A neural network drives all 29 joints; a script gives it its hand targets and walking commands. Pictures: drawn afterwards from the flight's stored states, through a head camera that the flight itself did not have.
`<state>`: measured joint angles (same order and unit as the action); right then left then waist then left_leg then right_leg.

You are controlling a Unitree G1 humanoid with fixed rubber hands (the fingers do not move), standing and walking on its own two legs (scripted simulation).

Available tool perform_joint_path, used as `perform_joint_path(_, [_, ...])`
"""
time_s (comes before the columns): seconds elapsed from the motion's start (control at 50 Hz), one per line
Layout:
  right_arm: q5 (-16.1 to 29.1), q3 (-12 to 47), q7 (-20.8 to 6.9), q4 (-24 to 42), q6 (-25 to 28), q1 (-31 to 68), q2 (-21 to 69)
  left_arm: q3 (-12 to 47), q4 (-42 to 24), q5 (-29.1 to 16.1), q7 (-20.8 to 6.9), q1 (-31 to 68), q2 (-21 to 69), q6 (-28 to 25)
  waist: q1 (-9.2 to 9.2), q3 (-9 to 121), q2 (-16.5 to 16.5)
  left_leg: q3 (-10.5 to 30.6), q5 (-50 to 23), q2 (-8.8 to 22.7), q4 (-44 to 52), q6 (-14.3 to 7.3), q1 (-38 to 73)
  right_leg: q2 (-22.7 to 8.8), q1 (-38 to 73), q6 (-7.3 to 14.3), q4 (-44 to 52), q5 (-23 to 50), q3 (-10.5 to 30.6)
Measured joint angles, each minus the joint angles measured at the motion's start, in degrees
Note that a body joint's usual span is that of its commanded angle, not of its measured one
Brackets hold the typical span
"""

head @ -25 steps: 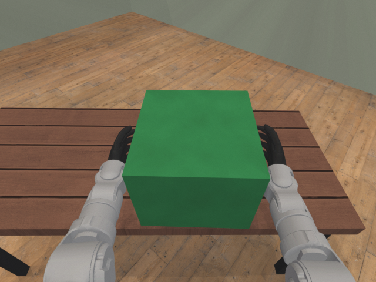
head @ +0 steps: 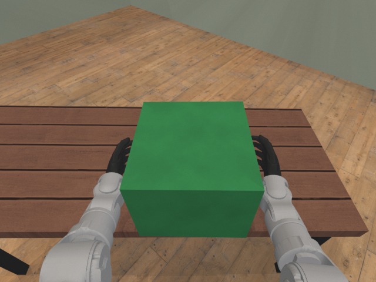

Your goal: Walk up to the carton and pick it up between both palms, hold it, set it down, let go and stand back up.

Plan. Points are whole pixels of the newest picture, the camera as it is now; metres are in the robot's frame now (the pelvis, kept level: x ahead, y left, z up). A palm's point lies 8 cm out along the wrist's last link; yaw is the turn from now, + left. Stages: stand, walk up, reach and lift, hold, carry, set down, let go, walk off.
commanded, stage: set down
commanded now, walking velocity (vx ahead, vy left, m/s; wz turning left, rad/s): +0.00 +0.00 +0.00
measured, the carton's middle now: (192, 166) +0.39 +0.00 +0.00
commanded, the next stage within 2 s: none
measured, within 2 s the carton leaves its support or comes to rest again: rests again in 1.36 s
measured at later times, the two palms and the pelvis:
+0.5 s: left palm (120, 174) +0.37 +0.18 +0.00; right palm (263, 174) +0.36 -0.17 +0.02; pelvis +0.02 +0.00 +0.00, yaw +0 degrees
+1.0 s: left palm (121, 179) +0.37 +0.18 -0.02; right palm (261, 180) +0.36 -0.17 -0.01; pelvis +0.02 +0.00 +0.00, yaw +0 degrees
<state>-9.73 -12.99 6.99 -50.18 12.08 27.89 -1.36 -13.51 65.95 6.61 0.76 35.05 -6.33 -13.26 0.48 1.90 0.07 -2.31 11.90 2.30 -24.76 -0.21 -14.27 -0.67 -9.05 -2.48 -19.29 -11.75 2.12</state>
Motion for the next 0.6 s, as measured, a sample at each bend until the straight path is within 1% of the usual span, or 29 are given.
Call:
perform_joint_path(0.28, [-1.2, -1.2, 0.1, -3.7, 5.0, 0.0, 0.3, 0.0, 4.0, 0.0, 0.5, 0.0, -0.3, -5.2, 0.00, 1.3, 0.0, 0.0, 0.2, 0.0, 0.0, 0.1, -3.8, 0.0, -3.8, 0.0, 0.0, -0.2, 0.0])
perform_joint_path(0.6, [-0.6, -1.3, 0.6, -7.3, 10.4, -0.2, 0.4, 0.0, 7.2, -0.3, 0.5, 0.0, -0.6, -10.0, 0.05, 3.1, 0.0, 0.0, 0.2, 0.0, 0.0, 0.1, -8.1, 0.0, -8.1, 0.0, 0.0, -0.1, 0.0])
